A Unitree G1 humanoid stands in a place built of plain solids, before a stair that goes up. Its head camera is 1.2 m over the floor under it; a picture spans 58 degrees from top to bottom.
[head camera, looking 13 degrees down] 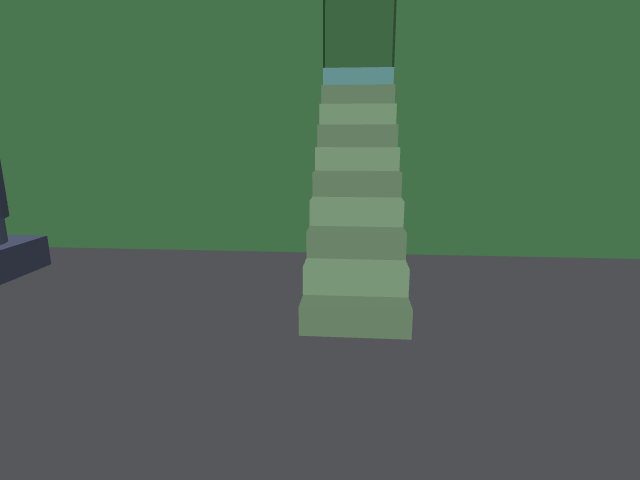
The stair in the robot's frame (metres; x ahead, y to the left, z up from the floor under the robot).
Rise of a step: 0.19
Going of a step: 0.23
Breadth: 0.70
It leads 5 degrees to the right of straight ahead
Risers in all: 10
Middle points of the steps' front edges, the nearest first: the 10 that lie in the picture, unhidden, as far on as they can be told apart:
2.49 -0.22 0.19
2.72 -0.23 0.38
2.95 -0.25 0.57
3.18 -0.27 0.76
3.41 -0.29 0.95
3.64 -0.31 1.14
3.87 -0.32 1.33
4.09 -0.34 1.52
4.33 -0.36 1.71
4.55 -0.38 1.90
